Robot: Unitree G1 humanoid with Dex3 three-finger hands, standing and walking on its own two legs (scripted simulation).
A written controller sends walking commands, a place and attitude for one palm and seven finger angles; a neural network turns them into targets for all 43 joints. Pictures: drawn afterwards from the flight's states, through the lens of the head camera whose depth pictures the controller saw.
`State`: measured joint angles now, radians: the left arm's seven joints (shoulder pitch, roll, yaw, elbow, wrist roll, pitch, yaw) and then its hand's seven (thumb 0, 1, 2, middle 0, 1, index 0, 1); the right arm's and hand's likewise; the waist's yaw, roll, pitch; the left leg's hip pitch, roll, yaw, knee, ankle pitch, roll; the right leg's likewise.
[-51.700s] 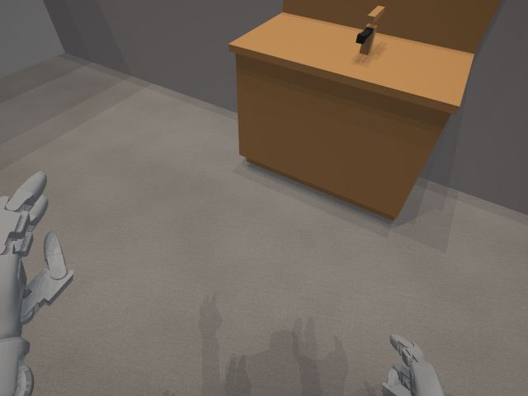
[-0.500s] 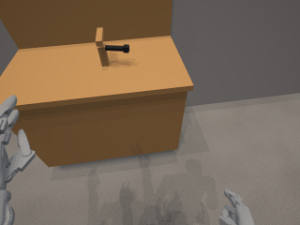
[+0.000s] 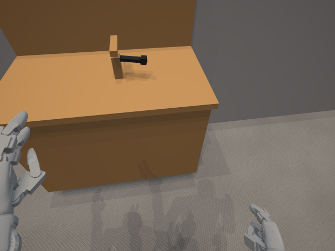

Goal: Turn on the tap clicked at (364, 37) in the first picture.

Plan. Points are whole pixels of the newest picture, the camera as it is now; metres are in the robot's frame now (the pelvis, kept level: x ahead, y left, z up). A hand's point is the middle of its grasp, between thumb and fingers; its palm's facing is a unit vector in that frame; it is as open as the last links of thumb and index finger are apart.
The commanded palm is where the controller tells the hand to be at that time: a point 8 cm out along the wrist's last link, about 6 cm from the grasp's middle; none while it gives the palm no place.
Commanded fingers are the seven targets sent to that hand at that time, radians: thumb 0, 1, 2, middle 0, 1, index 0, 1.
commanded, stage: stand and check the lever's angle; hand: left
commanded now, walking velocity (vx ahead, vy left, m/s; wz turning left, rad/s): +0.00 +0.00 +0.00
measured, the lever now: (143, 60) +0.81 +0.16 +0.03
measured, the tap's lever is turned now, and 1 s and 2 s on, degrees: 75 75 75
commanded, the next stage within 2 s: stand and wait in 0.22 s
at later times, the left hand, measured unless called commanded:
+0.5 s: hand (26, 180) +0.20 +0.27 +0.15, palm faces +0.40 -0.85 -0.35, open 7.4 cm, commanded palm +0.15 +0.30 +0.17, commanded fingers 0.00 0.90 0.90 -0.20 -0.30 -0.20 -0.30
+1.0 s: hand (28, 175) +0.21 +0.26 +0.15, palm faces +0.40 -0.84 -0.36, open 7.4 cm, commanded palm +0.15 +0.30 +0.17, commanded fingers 0.00 0.90 0.90 -0.20 -0.30 -0.20 -0.30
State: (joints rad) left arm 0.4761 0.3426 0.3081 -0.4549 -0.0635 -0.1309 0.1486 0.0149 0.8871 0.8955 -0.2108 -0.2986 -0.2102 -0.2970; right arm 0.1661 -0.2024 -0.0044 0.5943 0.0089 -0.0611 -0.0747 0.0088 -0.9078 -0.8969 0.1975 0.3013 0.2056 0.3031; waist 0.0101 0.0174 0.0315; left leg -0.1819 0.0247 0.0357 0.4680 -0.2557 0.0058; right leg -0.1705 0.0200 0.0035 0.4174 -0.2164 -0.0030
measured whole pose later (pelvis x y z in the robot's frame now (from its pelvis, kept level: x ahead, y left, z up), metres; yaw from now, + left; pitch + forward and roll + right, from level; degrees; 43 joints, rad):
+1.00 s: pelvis -0.01 +0.02 +0.00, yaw +0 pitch -1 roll -1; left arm 0.46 0.34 0.31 -0.44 -0.06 -0.14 0.15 0.01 0.89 0.90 -0.21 -0.30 -0.21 -0.30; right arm 0.17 -0.20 0.00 0.62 0.00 -0.07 -0.08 0.01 -0.91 -0.90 0.20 0.30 0.21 0.30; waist 0.01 0.02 0.03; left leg -0.20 0.00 0.05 0.45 -0.24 0.03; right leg -0.17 0.00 0.02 0.37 -0.18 0.03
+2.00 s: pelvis -0.01 +0.02 +0.00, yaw +0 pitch -1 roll -1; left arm 0.47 0.33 0.31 -0.43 -0.06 -0.12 0.15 0.02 0.89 0.90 -0.21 -0.30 -0.21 -0.30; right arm 0.17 -0.20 0.00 0.61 0.00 -0.06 -0.08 0.01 -0.91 -0.90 0.20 0.30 0.21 0.30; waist 0.02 0.04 0.02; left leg -0.19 0.01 0.04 0.44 -0.22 0.03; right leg -0.17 0.00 0.01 0.35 -0.16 0.02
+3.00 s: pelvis -0.01 +0.02 +0.00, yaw +0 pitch -1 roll -1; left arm 0.47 0.34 0.31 -0.44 -0.06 -0.13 0.15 0.02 0.89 0.90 -0.21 -0.30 -0.21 -0.30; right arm 0.17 -0.20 0.00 0.61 0.00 -0.07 -0.08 0.01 -0.91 -0.90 0.20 0.30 0.21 0.30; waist 0.02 0.03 0.02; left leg -0.20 0.01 0.04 0.43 -0.22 0.03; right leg -0.17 0.00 0.01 0.35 -0.17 0.02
